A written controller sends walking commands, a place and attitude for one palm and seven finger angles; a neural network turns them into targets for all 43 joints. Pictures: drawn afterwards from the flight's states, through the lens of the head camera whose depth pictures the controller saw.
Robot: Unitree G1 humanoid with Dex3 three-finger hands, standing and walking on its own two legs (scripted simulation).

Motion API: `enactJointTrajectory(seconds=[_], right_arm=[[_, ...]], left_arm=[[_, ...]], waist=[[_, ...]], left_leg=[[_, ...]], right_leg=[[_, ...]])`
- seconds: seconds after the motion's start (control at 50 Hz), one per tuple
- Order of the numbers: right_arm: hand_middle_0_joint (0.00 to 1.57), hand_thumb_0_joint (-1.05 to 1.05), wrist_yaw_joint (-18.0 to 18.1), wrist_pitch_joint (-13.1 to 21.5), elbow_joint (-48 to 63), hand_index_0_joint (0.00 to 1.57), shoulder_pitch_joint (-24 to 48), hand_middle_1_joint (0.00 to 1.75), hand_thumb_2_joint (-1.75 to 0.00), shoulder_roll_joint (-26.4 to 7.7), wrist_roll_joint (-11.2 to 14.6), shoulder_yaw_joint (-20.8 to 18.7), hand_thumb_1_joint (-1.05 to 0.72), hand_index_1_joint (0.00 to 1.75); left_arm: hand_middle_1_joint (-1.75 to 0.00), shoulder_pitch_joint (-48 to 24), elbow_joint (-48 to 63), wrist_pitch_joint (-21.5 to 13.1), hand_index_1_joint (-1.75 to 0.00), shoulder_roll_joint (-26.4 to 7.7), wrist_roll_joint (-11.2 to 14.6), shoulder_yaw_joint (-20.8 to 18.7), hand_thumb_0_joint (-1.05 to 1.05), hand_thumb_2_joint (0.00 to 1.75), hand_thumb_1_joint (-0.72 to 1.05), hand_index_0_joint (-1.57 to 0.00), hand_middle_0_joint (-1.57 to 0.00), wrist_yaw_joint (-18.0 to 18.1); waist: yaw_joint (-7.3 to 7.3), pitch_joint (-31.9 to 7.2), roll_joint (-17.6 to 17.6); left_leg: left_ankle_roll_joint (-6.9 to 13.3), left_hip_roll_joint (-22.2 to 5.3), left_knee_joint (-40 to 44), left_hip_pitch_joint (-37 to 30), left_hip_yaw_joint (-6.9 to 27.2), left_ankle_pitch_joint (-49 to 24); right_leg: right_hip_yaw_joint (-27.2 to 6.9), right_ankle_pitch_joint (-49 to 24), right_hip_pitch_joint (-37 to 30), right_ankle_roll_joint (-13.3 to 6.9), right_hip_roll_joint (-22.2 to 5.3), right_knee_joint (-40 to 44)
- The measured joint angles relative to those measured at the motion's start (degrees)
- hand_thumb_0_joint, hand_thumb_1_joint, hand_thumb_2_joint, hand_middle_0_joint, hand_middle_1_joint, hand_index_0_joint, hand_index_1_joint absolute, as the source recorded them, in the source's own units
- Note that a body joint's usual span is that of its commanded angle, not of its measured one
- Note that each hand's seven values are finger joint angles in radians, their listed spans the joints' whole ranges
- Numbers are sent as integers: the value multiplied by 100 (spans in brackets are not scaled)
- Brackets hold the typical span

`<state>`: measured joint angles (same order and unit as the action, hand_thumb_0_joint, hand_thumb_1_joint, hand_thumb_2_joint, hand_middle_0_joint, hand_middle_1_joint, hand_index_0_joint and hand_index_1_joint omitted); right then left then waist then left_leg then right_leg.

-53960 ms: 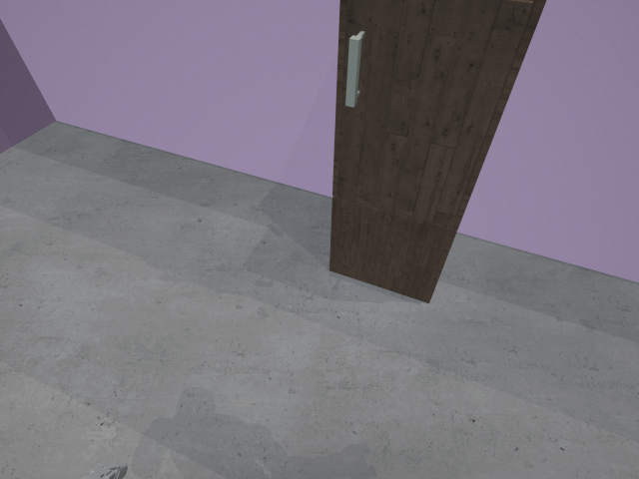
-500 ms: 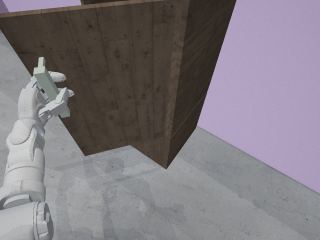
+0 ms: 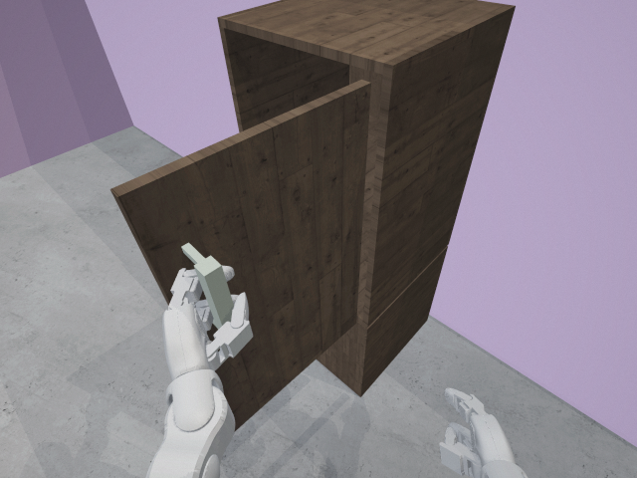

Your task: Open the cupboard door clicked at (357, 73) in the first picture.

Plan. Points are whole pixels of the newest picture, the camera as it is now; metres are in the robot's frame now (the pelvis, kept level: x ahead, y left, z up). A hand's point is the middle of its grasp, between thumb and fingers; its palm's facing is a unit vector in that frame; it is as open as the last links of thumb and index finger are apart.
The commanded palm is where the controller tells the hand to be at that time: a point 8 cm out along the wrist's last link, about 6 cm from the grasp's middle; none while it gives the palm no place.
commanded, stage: open thumb and fingers to let go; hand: left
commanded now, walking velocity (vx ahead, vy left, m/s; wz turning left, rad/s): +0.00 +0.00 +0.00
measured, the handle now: (213, 298) +0.31 +0.15 +0.09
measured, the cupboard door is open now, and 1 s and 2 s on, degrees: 87 86 87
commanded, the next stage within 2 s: slide the hand sideways off the handle in 0.92 s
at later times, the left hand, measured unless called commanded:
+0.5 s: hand (244, 319) +0.28 +0.11 +0.10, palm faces +0.41 -0.91 -0.01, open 10.0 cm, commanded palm +0.24 +0.16 +0.09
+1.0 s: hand (241, 322) +0.28 +0.11 +0.10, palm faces +0.38 -0.93 +0.00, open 14.9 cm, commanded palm +0.23 +0.16 +0.09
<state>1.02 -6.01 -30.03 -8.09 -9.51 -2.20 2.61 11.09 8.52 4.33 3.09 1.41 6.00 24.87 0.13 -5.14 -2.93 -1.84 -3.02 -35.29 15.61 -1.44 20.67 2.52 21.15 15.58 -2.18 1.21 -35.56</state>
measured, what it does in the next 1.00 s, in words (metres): stands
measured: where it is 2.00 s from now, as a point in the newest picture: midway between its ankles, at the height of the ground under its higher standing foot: outside the picture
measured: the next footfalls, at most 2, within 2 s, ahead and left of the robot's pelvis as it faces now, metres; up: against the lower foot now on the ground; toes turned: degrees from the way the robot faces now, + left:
none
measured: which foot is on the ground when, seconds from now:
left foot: down 0.00-1.00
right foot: down 0.00-1.00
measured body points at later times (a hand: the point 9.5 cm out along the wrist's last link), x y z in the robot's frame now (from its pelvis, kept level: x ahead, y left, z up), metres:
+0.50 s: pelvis -0.02 -0.01 +0.00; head -0.03 -0.04 +0.45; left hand +0.25 +0.15 +0.10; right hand +0.15 -0.23 -0.11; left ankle -0.02 +0.14 -0.73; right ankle -0.03 -0.09 -0.73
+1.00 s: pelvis -0.04 +0.02 +0.00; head -0.05 +0.01 +0.45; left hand +0.25 +0.16 +0.10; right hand +0.15 -0.18 -0.10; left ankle -0.02 +0.14 -0.73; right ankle -0.03 -0.09 -0.73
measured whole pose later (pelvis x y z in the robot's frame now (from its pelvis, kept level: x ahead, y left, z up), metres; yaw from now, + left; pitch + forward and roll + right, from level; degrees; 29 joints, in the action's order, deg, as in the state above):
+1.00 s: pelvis -0.04 +0.02 +0.00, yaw +1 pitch +0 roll +0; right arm 1.8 -4.7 -35.8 -9.0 -9.1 -2.9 1.8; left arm -3.2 -5.5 1.8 5.4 -2.4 10.2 31.2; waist -1.1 -2.3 -1.6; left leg 0.0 -0.9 -37.5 18.7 -0.9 18.5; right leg 3.0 18.8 17.7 -0.5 -1.0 -36.8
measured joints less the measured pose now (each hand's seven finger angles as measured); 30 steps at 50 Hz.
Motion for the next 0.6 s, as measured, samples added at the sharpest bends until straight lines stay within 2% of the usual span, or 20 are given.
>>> enactJointTrajectory(seconds=[0.16, 0.28, 0.42, 0.6], right_arm=[[20, 1, 46, 68, -310, 20, -153, 30, -90, -186, -116, -136, -91, 30], [20, 1, 168, 112, -566, 20, -268, 30, -90, -229, -94, -180, -91, 30], [20, 1, 244, 240, -703, 20, -298, 30, -90, -202, -58, -161, -91, 30], [20, 1, 223, 310, -673, 20, -208, 30, -90, -165, -41, -154, -91, 30]], left_arm=[[-131, -312, -236, -68, -134, 220, -374, 264, 1, 75, 67, -36, -34, 484], [-131, -629, -623, -240, -133, 100, -283, 134, 1, 76, 61, -36, -36, 354], [-128, -1001, -1118, -420, -129, -24, -47, -84, 1, 64, 31, -36, -35, 195], [-122, -1247, -1459, -534, -123, 7, -25, -95, 1, 42, -22, -36, -32, 171]], waist=[[-63, 176, -19], [-90, 243, -39], [-77, 284, -41], [-79, 282, -3]], left_leg=[[-52, 47, -101, 91, 237, -44], [-33, 70, -40, 119, 282, -142], [-12, 64, 83, 98, 254, -264], [-5, 82, 121, 88, 183, -331]], right_leg=[[232, 82, 20, -77, -46, -154], [278, 37, 59, -103, -66, -156], [250, -96, 57, -102, -56, -42], [178, -226, 41, -33, -75, 60]])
